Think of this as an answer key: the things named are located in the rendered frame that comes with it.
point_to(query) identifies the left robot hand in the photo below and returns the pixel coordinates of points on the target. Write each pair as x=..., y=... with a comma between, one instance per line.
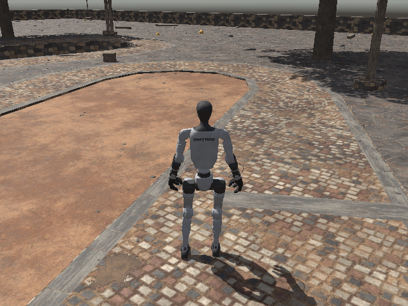
x=174, y=181

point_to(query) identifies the robot right forearm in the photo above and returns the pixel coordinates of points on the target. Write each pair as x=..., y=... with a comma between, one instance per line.
x=234, y=169

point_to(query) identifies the robot right foot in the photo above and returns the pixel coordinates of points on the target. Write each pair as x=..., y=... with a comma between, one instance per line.
x=215, y=252

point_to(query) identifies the robot right thigh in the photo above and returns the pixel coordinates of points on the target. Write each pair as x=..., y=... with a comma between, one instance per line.
x=219, y=186

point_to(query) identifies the robot left forearm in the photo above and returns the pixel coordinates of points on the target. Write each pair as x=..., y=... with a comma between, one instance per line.
x=174, y=168

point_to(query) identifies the robot right upper arm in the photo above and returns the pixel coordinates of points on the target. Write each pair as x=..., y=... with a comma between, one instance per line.
x=228, y=148

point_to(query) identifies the robot left upper arm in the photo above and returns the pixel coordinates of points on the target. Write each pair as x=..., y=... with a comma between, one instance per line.
x=181, y=144

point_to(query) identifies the right robot hand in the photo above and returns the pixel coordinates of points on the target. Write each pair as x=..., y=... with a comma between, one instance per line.
x=238, y=183

